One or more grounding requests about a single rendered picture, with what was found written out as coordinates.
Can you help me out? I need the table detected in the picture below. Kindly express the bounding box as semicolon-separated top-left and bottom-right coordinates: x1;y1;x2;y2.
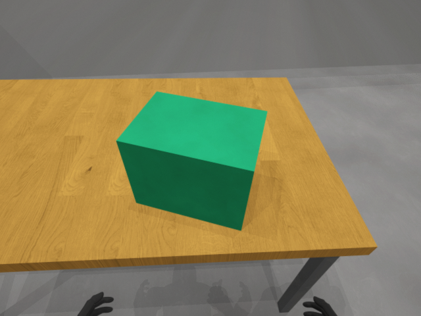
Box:
0;78;377;313

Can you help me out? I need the carton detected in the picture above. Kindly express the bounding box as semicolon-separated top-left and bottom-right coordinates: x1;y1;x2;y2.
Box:
116;92;267;231

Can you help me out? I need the robot left hand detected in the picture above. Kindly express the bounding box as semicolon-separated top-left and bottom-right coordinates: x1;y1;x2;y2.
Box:
77;292;114;316

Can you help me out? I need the robot right hand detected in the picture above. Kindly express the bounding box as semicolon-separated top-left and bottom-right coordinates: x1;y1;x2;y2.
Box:
303;296;337;316

